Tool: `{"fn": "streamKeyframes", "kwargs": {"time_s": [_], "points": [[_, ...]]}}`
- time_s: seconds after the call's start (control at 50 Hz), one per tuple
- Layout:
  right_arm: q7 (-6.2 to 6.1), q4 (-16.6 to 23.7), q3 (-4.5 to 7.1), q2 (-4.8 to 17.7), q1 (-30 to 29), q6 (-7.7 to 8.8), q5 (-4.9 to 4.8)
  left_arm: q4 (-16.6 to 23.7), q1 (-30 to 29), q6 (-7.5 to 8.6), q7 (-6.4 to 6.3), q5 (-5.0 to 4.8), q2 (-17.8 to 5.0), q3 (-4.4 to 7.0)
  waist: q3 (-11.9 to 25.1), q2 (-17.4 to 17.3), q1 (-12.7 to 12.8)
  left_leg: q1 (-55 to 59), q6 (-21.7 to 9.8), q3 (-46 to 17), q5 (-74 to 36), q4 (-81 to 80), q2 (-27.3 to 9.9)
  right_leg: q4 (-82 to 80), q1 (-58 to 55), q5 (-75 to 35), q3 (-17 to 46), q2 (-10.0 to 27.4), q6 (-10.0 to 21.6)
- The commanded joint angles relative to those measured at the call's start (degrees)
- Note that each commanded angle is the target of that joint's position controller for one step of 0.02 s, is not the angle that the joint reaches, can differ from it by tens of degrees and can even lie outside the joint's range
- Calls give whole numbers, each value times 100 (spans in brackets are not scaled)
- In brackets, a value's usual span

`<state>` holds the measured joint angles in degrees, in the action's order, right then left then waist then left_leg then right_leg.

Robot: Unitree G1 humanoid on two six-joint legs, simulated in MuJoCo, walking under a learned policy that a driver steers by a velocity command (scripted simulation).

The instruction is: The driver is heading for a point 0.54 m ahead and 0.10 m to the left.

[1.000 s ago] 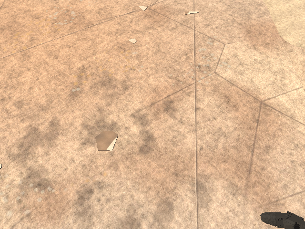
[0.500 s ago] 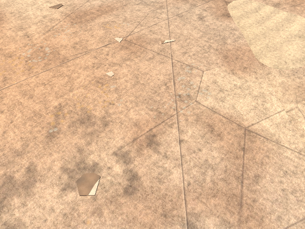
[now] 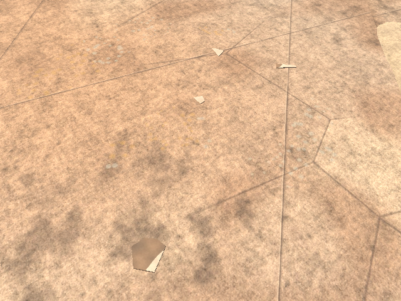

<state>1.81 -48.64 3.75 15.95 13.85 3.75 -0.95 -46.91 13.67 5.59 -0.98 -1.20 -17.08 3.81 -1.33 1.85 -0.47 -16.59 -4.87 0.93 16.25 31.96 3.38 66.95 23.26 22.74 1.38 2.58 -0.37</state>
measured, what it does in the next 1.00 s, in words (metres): walks ahead, turning left: right foot, then left foot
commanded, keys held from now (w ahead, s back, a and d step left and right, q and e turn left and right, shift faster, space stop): w+q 0.58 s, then no key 0.42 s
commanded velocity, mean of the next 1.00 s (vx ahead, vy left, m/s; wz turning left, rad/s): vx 0.37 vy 0.00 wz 0.44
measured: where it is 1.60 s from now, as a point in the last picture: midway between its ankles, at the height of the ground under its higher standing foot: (163, 289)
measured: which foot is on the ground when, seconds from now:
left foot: down 0.00-0.36, up 0.38-0.80, down 0.82-1.00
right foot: up 0.00-0.34, down 0.36-0.82, up 0.84-1.00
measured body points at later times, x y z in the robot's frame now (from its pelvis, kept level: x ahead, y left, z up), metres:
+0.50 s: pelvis +0.28 -0.01 +0.00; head +0.31 +0.00 +0.45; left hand +0.36 +0.29 -0.09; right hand +0.42 -0.27 -0.12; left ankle +0.15 +0.08 -0.64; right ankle +0.36 -0.10 -0.73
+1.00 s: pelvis +0.45 +0.11 +0.00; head +0.48 +0.15 +0.45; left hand +0.43 +0.41 -0.13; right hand +0.72 -0.03 -0.09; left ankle +0.49 +0.23 -0.73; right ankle +0.49 -0.05 -0.68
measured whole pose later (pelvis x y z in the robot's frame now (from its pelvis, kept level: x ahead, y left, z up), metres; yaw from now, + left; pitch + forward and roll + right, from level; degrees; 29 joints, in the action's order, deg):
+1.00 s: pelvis +0.45 +0.11 +0.00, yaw +27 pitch +2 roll -1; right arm 1.2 -39.1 1.6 13.7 6.8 0.9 1.4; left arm -48.4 9.8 0.5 -1.0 -0.3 -17.4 2.3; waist -3.2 1.6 0.7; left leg -23.1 -3.3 0.4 6.4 27.7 2.2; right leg 56.0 25.1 28.5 0.7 4.2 -4.4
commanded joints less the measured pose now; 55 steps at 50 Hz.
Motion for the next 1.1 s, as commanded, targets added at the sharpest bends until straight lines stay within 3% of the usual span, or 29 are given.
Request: {"fn": "streamKeyframes", "kwargs": {"time_s": [0.02,0.08,0.18,0.24,0.3,0.34,0.36,0.38,0.4,0.42,0.44,0.46,0.5,0.54,0.62,0.66,0.72,0.76,0.78,0.8,0.82,0.84,0.86,0.88,0.9,0.94,0.98,1.04,1.1], "points": [[-79,442,111,725,90,96,57,580,-484,246,47,155,-673,168,40,-462,-53,1504,-1039,-2577,-446,-2073,-1523,-511,1862,-784,392,387,124],[-211,428,154,877,344,74,-6,705,-810,138,83,191,-441,121,-49,-390,-44,1245,-1014,-1927,-1594,-2168,-1288,-1550,1725,-1401,155,178,-142],[-330,371,198,933,751,-8,-36,1086,-1911,150,195,92,-143,-12,-228,-644,-373,521,-712,-1562,-1411,-2109,-965,-3517,862,-2845,-5,-264,-296],[-345,317,214,891,969,-39,-92,1233,-2154,187,244,49,-300,24,-225,-652,-408,838,-634,-1921,-1317,-1832,-1139,-3922,698,-2943,206,-306,-202],[-391,351,268,924,969,-112,-65,1230,-1966,252,257,49,-503,91,-135,-803,-242,1369,-531,-2241,-1914,-1309,-1329,-4079,473,-2332,265,-304,-2],[-354,478,246,832,800,-152,-15,999,-939,297,199,76,-789,247,542,-871,290,1283,-312,-2078,-3232,-174,-954,-4273,-1045,-2149,89,-348,325],[-314,673,148,621,637,-152,66,894,60,293,145,172,-1047,321,1479,-633,754,492,-127,-1852,-2641,1264,-630,-3951,-2755,-1816,781,422,713],[-288,782,-19,24,1499,-93,-28,731,736,230,135,238,-1459,424,2504,1103,467,-1673,320,-1250,642,3388,262,-4219,-5074,-716,3374,1925,1644],[-293,723,12,471,1605,-70,-160,693,696,198,175,122,-982,315,2463,1431,460,-2482,355,-1280,1665,4290,-47,-4848,-4967,555,4554,2233,1709],[-290,764,142,938,1003,-82,-193,778,312,153,142,82,-573,206,1434,765,558,-2795,373,-1188,1178,4507,-356,-5022,-4088,785,3630,1969,1419],[-300,870,157,982,585,-99,-125,789,-23,97,121,110,-469,163,824,284,469,-2672,392,-928,722,4388,-593,-5109,-3201,110,2777,1729,1220],[-284,959,163,885,326,-100,-37,724,-219,70,123,149,-369,126,380,127,343,-2508,394,-871,473,4103,-767,-5278,-2431,-569,2187,1497,1157],[-233,996,153,624,419,-175,-74,640,-389,101,125,204,-292,101,145,372,83,-2056,372,-807,277,3745,-1022,-5613,-1653,-1095,1400,1226,1088],[-214,1105,92,391,335,-254,-78,532,-399,163,140,135,-387,148,2,325,26,-2096,417,-706,194,3405,-1132,-5888,-1368,-1450,931,1260,1205],[-156,1319,22,307,-94,-229,19,396,-411,165,136,141,-677,227,-129,57,38,-2044,507,-597,-853,2141,-1104,-5942,-1308,-2862,2,1153,1266],[-83,1396,-35,210,-419,-146,57,337,-391,94,116,98,-755,228,-105,70,142,-1500,485,-278,-1522,1183,-880,-5745,-1189,-3707,-541,907,1106],[27,1564,-10,302,-802,-108,39,173,-72,-2,99,-11,-928,249,81,180,259,-1138,384,-188,-1802,443,-674,-5399,-1660,-3966,-595,1035,929],[47,1604,70,486,-735,-117,87,97,-54,-71,86,-95,-1048,277,206,261,100,-838,213,-136,-1482,49,-511,-4893,-1973,-4199,-564,1134,784],[31,1504,143,606,-387,-118,128,76,-110,-104,74,-122,-1058,273,400,224,-143,-273,97,-31,-1670,-303,-357,-4375,-1987,-4455,-649,1029,645],[-25,1344,267,879,118,-128,165,37,30,-116,69,-78,-895,214,699,44,-363,622,-47,1,-2161,-520,-238,-3536,-1735,-4405,-807,790,444],[-124,1313,371,1363,644,-156,227,153,219,-103,67,147,-614,83,1317,-701,-487,1945,-343,-953,-4733,-242,-1151,-2085,-857,-2637,-1035,406,100],[-188,1473,251,1484,401,-200,343,144,978,-107,145,315,-105,-135,2098,-1881,51,3278,-1431,-2803,-6868,38,-2598,-148,585,1834,-586,-208,-297],[-116,1523,125,1065,384,-219,236,-77,1199,-158,190,144,-472,-98,2956,-1308,-149,3200,-1837,-3152,-5996,-233,-2792,385,517,1954,361,-52,-337],[-50,1412,106,881,214,-239,167,11,627,-234,202,-67,-761,-11,2235,-962,-233,2639,-1644,-2623,-4682,-579,-2374,442,938,1626,225,84,-342],[-44,1364,66,754,-155,-227,111,92,191,-303,135,-55,-707,-16,1525,-656,-161,1992,-1285,-2202,-3790,-773,-2041,150,1158,1270,149,246,-326],[-70,1346,2,610,-721,-234,169,37,129,-494,2,61,-618,-12,939,-687,164,518,-922,-1554,-3129,-1144,-1658,-582,396,709,149,372,-398],[-100,1289,44,656,-914,-212,278,-80,370,-571,-69,113,-438,-47,889,-828,324,-101,-919,-1206,-2986,-1344,-1490,-1262,-292,366,-20,232,-445],[-163,1135,27,558,-908,-202,258,-110,215,-599,-121,142,-327,-94,1020,-838,224,-125,-928,-1161,-2197,-1449,-1490,-2214,-742,-198,-16,190,-381],[-194,978,-23,463,-1006,-256,203,-143,78,-629,-84,175,-311,-96,799,-832,273,-441,-683,-1148,-320,-1523,-1335,-3187,-1301,-996,-112,81,-220]]}}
